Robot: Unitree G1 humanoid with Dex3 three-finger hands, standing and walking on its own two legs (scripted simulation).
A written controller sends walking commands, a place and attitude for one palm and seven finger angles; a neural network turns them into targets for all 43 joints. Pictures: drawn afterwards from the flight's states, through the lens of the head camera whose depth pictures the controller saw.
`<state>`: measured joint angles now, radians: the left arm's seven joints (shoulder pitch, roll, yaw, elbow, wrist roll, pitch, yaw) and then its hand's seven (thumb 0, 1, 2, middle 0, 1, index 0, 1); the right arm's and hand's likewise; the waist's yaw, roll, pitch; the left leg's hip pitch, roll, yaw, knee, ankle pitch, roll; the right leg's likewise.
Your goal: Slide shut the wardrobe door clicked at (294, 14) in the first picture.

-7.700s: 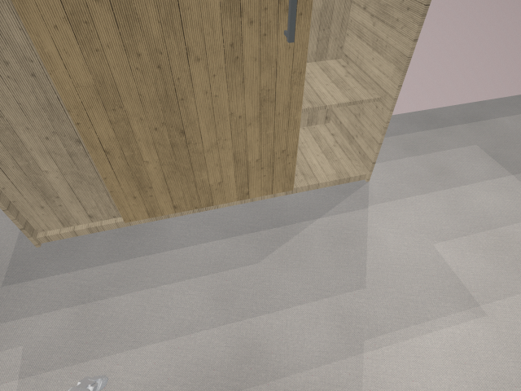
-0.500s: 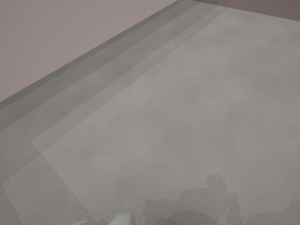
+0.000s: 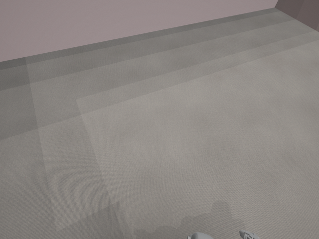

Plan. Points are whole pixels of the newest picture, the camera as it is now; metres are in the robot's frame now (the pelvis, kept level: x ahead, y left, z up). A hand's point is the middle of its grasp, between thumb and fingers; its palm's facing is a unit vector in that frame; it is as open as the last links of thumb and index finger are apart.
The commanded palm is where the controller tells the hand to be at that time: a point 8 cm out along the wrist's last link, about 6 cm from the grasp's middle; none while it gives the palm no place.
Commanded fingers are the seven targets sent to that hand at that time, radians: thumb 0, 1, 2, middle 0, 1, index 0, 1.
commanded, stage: turn to face it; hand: left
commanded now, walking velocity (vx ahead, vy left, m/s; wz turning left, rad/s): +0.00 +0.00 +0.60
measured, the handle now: out of the picture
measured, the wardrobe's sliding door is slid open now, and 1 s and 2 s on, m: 0.44 0.44 0.44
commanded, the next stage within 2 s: none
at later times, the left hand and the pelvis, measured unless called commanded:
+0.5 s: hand out of the picture +0.07 +0.16 -0.12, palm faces +0.27 -0.91 -0.31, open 7.4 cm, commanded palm none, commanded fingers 0.00 0.90 0.90 -0.20 -0.30 -0.20 -0.30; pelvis +0.01 -0.07 +0.01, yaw +18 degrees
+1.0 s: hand out of the picture -0.12 +0.18 -0.18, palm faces +0.62 -0.74 -0.25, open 7.4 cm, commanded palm none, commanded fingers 0.00 0.90 0.90 -0.20 -0.30 -0.20 -0.30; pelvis -0.01 -0.02 +0.00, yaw +36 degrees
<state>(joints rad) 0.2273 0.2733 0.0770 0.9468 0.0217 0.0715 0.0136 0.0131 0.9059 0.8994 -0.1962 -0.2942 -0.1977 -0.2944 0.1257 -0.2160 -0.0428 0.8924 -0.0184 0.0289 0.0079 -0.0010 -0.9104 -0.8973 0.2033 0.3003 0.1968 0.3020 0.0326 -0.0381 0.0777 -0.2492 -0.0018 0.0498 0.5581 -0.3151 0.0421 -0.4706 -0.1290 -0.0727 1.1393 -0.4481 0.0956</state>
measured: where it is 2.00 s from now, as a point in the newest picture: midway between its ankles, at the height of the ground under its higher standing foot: outside the picture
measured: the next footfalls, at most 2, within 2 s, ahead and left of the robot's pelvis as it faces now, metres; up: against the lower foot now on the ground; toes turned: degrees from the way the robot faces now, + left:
right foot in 0.34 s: +0.07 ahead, -0.14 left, +0.00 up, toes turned +10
left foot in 0.86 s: -0.03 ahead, +0.07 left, +0.00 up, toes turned +38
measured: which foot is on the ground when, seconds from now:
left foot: down 0.00-0.34, up 0.36-0.84, down 0.86-1.00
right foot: up 0.00-0.32, down 0.34-0.86, up 0.88-1.00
